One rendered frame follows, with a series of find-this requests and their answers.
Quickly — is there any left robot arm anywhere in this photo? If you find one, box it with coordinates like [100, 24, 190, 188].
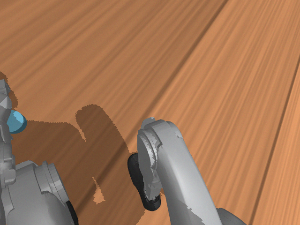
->
[0, 121, 16, 225]

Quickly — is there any tin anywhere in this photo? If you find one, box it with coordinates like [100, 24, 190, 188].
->
[7, 110, 27, 134]

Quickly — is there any left robot hand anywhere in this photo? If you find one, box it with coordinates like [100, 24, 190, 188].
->
[0, 79, 13, 140]

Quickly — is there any right robot hand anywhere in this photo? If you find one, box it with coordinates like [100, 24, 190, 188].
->
[216, 208, 247, 225]

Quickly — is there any left robot foot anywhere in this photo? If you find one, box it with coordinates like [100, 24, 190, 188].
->
[66, 201, 79, 225]

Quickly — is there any right robot foot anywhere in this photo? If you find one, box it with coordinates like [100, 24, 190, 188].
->
[127, 153, 161, 211]

